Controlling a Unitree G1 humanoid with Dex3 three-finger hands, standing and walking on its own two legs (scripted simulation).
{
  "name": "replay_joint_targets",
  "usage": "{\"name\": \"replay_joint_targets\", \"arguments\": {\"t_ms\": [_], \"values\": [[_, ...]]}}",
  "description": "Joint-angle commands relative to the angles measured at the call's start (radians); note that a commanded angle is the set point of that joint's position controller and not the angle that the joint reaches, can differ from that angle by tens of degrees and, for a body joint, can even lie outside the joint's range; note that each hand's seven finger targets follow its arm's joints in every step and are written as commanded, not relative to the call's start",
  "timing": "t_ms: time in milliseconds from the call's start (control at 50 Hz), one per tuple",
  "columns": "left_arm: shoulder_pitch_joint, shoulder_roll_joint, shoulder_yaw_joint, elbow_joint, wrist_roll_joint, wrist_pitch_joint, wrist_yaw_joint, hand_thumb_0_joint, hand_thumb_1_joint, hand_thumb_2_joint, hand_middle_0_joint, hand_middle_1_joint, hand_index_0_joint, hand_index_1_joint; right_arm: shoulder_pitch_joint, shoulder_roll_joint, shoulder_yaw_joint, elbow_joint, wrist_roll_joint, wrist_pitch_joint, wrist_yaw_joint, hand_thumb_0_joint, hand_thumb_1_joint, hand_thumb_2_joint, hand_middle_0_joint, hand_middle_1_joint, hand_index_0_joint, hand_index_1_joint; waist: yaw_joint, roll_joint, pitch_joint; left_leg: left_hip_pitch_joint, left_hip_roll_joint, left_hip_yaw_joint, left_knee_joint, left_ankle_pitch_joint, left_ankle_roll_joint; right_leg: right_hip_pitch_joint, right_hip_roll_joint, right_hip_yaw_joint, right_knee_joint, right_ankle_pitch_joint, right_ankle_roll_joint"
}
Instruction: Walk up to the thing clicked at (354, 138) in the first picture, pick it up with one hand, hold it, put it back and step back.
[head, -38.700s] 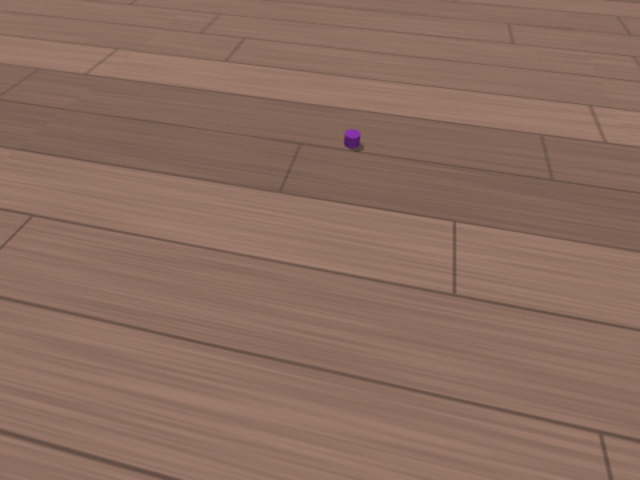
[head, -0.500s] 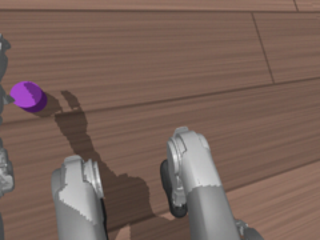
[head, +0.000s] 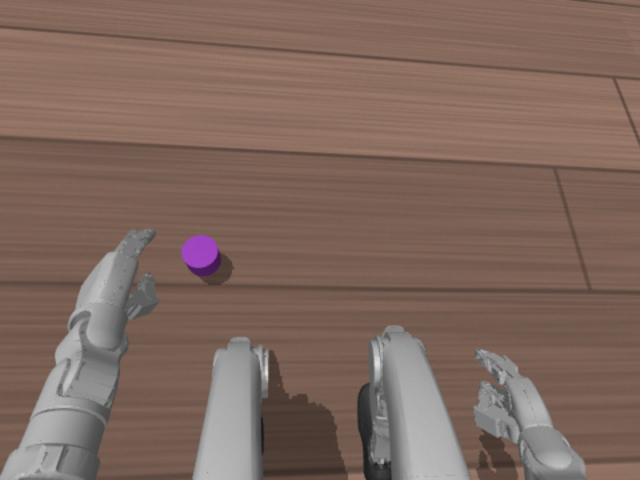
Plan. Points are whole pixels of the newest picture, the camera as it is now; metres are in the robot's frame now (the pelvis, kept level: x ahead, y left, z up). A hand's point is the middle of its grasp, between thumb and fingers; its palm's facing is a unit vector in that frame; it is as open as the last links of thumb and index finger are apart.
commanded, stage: home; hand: left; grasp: from above
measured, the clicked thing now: (202, 255) +0.54 +0.23 -0.48
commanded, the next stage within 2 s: none
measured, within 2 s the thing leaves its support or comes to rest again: neither
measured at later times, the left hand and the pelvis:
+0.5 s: hand (151, 330) +0.27 +0.16 +0.11, palm faces +0.09 -0.98 -0.20, open 7.4 cm; pelvis +0.06 -0.03 +0.17, yaw +2 degrees
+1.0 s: hand (108, 365) +0.24 +0.17 +0.15, palm faces +0.10 -0.98 -0.18, open 7.4 cm; pelvis +0.08 -0.02 +0.20, yaw +3 degrees
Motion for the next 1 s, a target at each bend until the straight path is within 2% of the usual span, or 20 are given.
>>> {"name": "replay_joint_targets", "arguments": {"t_ms": [0, 40, 60, 80, 100, 120, 140, 220, 280, 360, 420, 560, 580, 700, 760, 780, 840, 860, 920, 980], "values": [[-0.116, 0.091, 0.040, -0.304, -0.131, 0.035, 0.043, 0.000, 0.900, 0.899, -0.199, -0.299, -0.199, -0.299, 0.063, -0.169, -0.059, -0.090, 0.009, -0.056, -0.045, 0.000, -0.901, -0.900, 0.200, 0.300, 0.200, 0.300, -0.021, 0.197, -0.451, 0.566, 0.021, -0.062, -0.502, -0.026, 0.002, 0.314, 0.041, -0.055, -0.264, 0.026, -0.070], [0.004, 0.051, 0.022, -0.284, -0.193, 0.072, 0.048, 0.000, 0.900, 0.899, -0.199, -0.299, -0.199, -0.299, 0.044, -0.151, -0.046, -0.100, 0.013, -0.070, -0.061, 0.000, -0.901, -0.899, 0.200, 0.299, 0.200, 0.299, -0.031, 0.136, -0.385, 0.574, 0.017, -0.045, -0.533, -0.021, 0.007, 0.380, 0.043, -0.050, -0.334, 0.013, -0.067], [0.006, 0.066, 0.038, -0.352, -0.222, 0.080, 0.054, 0.000, 0.900, 0.899, -0.199, -0.300, -0.199, -0.300, 0.037, -0.142, -0.039, -0.114, 0.015, -0.076, -0.069, 0.000, -0.901, -0.899, 0.200, 0.299, 0.199, 0.299, -0.018, 0.139, -0.399, 0.591, 0.015, -0.033, -0.548, -0.017, 0.008, 0.425, 0.045, -0.045, -0.364, 0.006, -0.069], [0.053, 0.053, 0.036, -0.336, -0.242, 0.099, 0.056, 0.000, 0.900, 0.900, -0.199, -0.300, -0.199, -0.300, 0.036, -0.134, -0.036, -0.116, 0.017, -0.081, -0.077, 0.000, -0.901, -0.899, 0.200, 0.299, 0.199, 0.299, -0.026, 0.119, -0.370, 0.604, 0.015, -0.021, -0.558, 0.002, 0.010, 0.458, 0.045, -0.038, -0.395, 0.012, -0.069], [0.062, 0.061, 0.050, -0.382, -0.270, 0.109, 0.062, 0.000, 0.900, 0.900, -0.199, -0.300, -0.199, -0.300, 0.034, -0.126, -0.029, -0.124, 0.018, -0.087, -0.084, 0.000, -0.902, -0.899, 0.200, 0.299, 0.199, 0.299, -0.016, 0.123, -0.377, 0.620, 0.014, -0.018, -0.573, 0.011, 0.012, 0.502, 0.046, -0.035, -0.418, 0.018, -0.069], [0.104, 0.038, 0.039, -0.387, -0.287, 0.124, 0.065, 0.000, 0.901, 0.900, -0.199, -0.300, -0.199, -0.300, 0.040, -0.117, -0.026, -0.128, 0.020, -0.093, -0.092, 0.000, -0.902, -0.899, 0.200, 0.299, 0.199, 0.299, -0.031, 0.105, -0.361, 0.633, 0.013, -0.001, -0.583, 0.044, 0.014, 0.547, 0.047, -0.030, -0.453, 0.036, -0.068], [0.116, 0.038, 0.050, -0.407, -0.308, 0.135, 0.071, 0.000, 0.901, 0.900, -0.199, -0.300, -0.199, -0.300, 0.039, -0.107, -0.018, -0.131, 0.021, -0.100, -0.100, 0.000, -0.902, -0.899, 0.200, 0.299, 0.199, 0.299, -0.025, 0.086, -0.351, 0.640, 0.012, 0.005, -0.595, 0.050, 0.016, 0.593, 0.048, -0.025, -0.485, 0.036, -0.067], [0.225, -0.005, 0.067, -0.451, -0.370, 0.177, 0.083, 0.000, 0.900, 0.899, -0.199, -0.300, -0.199, -0.300, 0.062, -0.074, 0.002, -0.140, 0.024, -0.129, -0.134, 0.000, -0.901, -0.899, 0.200, 0.299, 0.199, 0.299, -0.024, 0.049, -0.290, 0.694, 0.010, 0.019, -0.673, 0.091, 0.021, 0.743, 0.050, -0.006, -0.605, 0.062, -0.064], [0.310, -0.033, 0.095, -0.489, -0.415, 0.203, 0.082, 0.000, 0.901, 0.899, -0.199, -0.300, -0.199, -0.300, 0.080, -0.065, 0.010, -0.146, 0.026, -0.154, -0.162, 0.000, -0.902, -0.899, 0.200, 0.299, 0.199, 0.299, -0.006, 0.048, -0.288, 0.772, 0.011, 0.025, -0.728, 0.165, 0.018, 0.843, 0.053, -0.006, -0.665, 0.122, -0.064], [0.443, -0.073, 0.098, -0.548, -0.452, 0.235, 0.076, 0.000, 0.900, 0.899, -0.199, -0.300, -0.199, -0.299, 0.108, -0.056, 0.018, -0.158, 0.022, -0.181, -0.193, 0.000, -0.901, -0.899, 0.200, 0.299, 0.199, 0.299, -0.002, 0.040, -0.228, 0.864, 0.007, 0.036, -0.805, 0.249, 0.016, 0.955, 0.057, -0.012, -0.759, 0.197, -0.060], [0.543, -0.089, 0.097, -0.613, -0.468, 0.255, 0.067, 0.000, 0.900, 0.899, -0.199, -0.299, -0.199, -0.299, 0.132, -0.055, 0.015, -0.174, 0.019, -0.195, -0.207, 0.000, -0.901, -0.899, 0.200, 0.299, 0.200, 0.299, 0.017, 0.051, -0.194, 0.944, 0.006, 0.041, -0.871, 0.299, 0.011, 1.023, 0.061, -0.023, -0.820, 0.237, -0.059], [0.705, -0.116, 0.070, -0.714, -0.472, 0.278, 0.041, 0.000, 0.900, 0.899, -0.199, -0.299, -0.199, -0.299, 0.153, -0.048, 0.009, -0.194, 0.009, -0.230, -0.228, 0.000, -0.901, -0.899, 0.200, 0.300, 0.200, 0.300, 0.019, 0.022, -0.110, 1.049, 0.008, 0.052, -0.953, 0.408, 0.011, 1.109, 0.075, -0.049, -0.912, 0.327, -0.054], [0.711, -0.117, 0.066, -0.710, -0.469, 0.279, 0.036, 0.000, 0.900, 0.899, -0.199, -0.299, -0.199, -0.299, 0.150, -0.048, 0.012, -0.195, 0.007, -0.234, -0.230, 0.000, -0.901, -0.900, 0.200, 0.300, 0.200, 0.300, 0.020, 0.009, -0.075, 1.048, 0.007, 0.053, -0.967, 0.384, 0.013, 1.106, 0.076, -0.054, -0.924, 0.306, -0.052], [0.723, -0.111, 0.066, -0.753, -0.461, 0.275, 0.009, 0.000, 0.900, 0.899, -0.199, -0.299, -0.199, -0.299, 0.141, -0.058, -0.004, -0.194, -0.005, -0.266, -0.233, 0.000, -0.901, -0.899, 0.200, 0.300, 0.200, 0.300, 0.018, 0.008, -0.041, 1.082, 0.006, 0.065, -0.999, 0.375, 0.015, 1.114, 0.074, -0.071, -0.949, 0.288, -0.047], [0.701, -0.111, 0.065, -0.725, -0.455, 0.270, 0.000, 0.000, 0.900, 0.899, -0.199, -0.299, -0.199, -0.299, 0.134, -0.062, -0.004, -0.188, -0.010, -0.278, -0.230, 0.000, -0.901, -0.899, 0.200, 0.299, 0.200, 0.299, 0.021, -0.013, 0.000, 1.071, 0.005, 0.069, -1.000, 0.353, 0.016, 1.107, 0.069, -0.072, -0.957, 0.271, -0.043], [0.698, -0.112, 0.060, -0.728, -0.452, 0.268, -0.002, 0.000, 0.900, 0.899, -0.199, -0.299, -0.199, -0.299, 0.137, -0.063, -0.006, -0.184, -0.011, -0.282, -0.230, 0.000, -0.901, -0.899, 0.200, 0.299, 0.200, 0.299, 0.015, -0.003, -0.025, 1.090, 0.006, 0.068, -0.999, 0.377, 0.014, 1.115, 0.069, -0.072, -0.947, 0.292, -0.046], [0.695, -0.101, 0.071, -0.741, -0.447, 0.262, -0.005, 0.000, 0.900, 0.899, -0.199, -0.299, -0.199, -0.299, 0.130, -0.065, -0.007, -0.182, -0.014, -0.286, -0.225, 0.000, -0.901, -0.899, 0.200, 0.299, 0.200, 0.299, 0.028, 0.008, -0.027, 1.090, 0.003, 0.073, -0.997, 0.379, 0.013, 1.130, 0.066, -0.071, -0.948, 0.299, -0.043], [0.702, -0.098, 0.072, -0.758, -0.443, 0.262, -0.003, 0.000, 0.900, 0.899, -0.199, -0.299, -0.199, -0.299, 0.131, -0.064, -0.008, -0.183, -0.015, -0.287, -0.224, 0.000, -0.901, -0.899, 0.200, 0.299, 0.200, 0.299, 0.029, 0.036, -0.055, 1.107, 0.003, 0.073, -0.995, 0.400, 0.010, 1.135, 0.066, -0.069, -0.939, 0.317, -0.045], [0.706, -0.100, 0.064, -0.752, -0.438, 0.262, 0.001, 0.000, 0.900, 0.899, -0.199, -0.299, -0.199, -0.299, 0.119, -0.066, -0.006, -0.178, -0.016, -0.287, -0.219, 0.000, -0.901, -0.899, 0.200, 0.300, 0.200, 0.300, 0.037, 0.046, -0.037, 1.104, 0.008, 0.064, -1.012, 0.397, 0.003, 1.136, 0.070, -0.079, -0.934, 0.306, -0.049], [0.708, -0.101, 0.059, -0.765, -0.436, 0.263, 0.002, 0.000, 0.900, 0.899, -0.199, -0.299, -0.199, -0.299, 0.126, -0.067, -0.007, -0.173, -0.019, -0.286, -0.217, 0.000, -0.901, -0.900, 0.200, 0.300, 0.200, 0.300, 0.032, 0.084, -0.078, 1.135, 0.015, 0.051, -1.015, 0.455, -0.007, 1.140, 0.076, -0.083, -0.912, 0.340, -0.056]]}}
